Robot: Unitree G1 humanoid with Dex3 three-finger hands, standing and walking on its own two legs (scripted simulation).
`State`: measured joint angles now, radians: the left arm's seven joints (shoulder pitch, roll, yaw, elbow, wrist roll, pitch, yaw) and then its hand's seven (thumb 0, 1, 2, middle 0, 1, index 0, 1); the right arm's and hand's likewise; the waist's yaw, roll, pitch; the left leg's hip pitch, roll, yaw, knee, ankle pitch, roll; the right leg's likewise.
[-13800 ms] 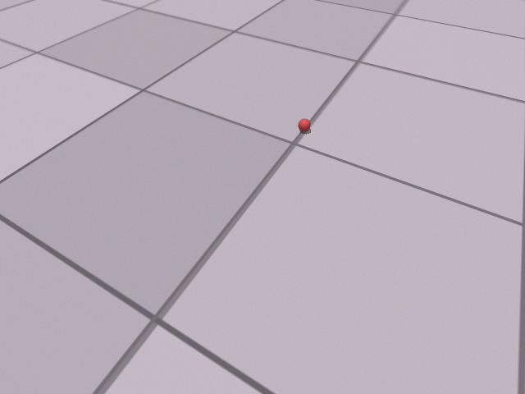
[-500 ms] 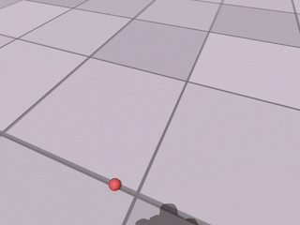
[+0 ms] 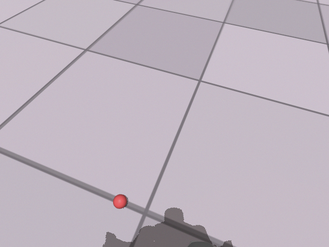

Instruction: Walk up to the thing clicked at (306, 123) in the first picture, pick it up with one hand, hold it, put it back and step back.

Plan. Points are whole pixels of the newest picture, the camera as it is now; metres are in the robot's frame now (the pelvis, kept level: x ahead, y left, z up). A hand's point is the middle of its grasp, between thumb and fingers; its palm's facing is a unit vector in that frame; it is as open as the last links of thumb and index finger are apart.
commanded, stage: walk up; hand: left
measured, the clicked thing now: (120, 201) +0.44 +0.23 -0.73
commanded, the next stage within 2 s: none
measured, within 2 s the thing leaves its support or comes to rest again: neither
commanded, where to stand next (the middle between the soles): +0.05 -0.01 m, yaw +0 degrees
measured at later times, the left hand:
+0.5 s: hand out of the picture +0.14 +0.24 -0.15, palm faces +0.00 -0.95 -0.30, open 7.4 cm
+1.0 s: hand out of the picture +0.08 +0.23 -0.15, palm faces +0.03 -0.94 -0.33, open 7.4 cm
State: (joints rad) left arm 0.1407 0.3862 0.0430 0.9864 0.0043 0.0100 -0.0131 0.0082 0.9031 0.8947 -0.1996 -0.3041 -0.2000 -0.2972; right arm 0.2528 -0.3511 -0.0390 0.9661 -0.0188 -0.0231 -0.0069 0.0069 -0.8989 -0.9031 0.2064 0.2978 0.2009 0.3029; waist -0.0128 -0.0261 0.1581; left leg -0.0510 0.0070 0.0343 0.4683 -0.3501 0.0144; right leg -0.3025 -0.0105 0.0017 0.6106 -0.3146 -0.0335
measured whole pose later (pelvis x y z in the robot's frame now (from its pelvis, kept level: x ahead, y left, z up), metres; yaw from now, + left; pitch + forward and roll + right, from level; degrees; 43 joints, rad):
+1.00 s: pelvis +0.02 -0.02 +0.01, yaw +1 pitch -2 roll +0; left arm 0.11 0.33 0.03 1.14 0.00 0.00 -0.02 0.01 0.90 0.89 -0.20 -0.30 -0.20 -0.30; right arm 0.10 -0.34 -0.01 1.11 0.00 0.00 0.01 0.01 -0.90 -0.90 0.20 0.30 0.20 0.30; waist 0.02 0.01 0.07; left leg -0.03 0.02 -0.02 0.30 -0.23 -0.02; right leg -0.19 0.00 -0.02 0.32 -0.09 -0.01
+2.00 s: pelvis -0.05 -0.03 +0.00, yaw -2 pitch -4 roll +0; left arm 0.24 0.38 0.06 0.92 0.02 -0.03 -0.04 0.01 0.90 0.89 -0.20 -0.30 -0.20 -0.30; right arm 0.30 -0.43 -0.06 0.89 -0.01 0.01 0.01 0.01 -0.90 -0.90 0.20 0.30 0.20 0.30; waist 0.00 0.04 0.10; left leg -0.34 -0.01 -0.09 0.94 -0.47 0.03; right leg -0.13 0.02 -0.01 0.51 -0.31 -0.03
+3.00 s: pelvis -0.06 -0.01 -0.01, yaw +1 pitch -3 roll +0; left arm 0.16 0.39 0.03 1.00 0.01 -0.01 0.00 0.01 0.90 0.89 -0.20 -0.30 -0.20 -0.30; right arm 0.15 -0.36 -0.04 0.99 -0.02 0.01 0.03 0.01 -0.90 -0.90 0.20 0.30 0.20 0.30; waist 0.01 -0.01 0.12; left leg -0.32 -0.03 -0.04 0.61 -0.24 0.01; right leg -0.25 -0.02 0.05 0.67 -0.43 -0.01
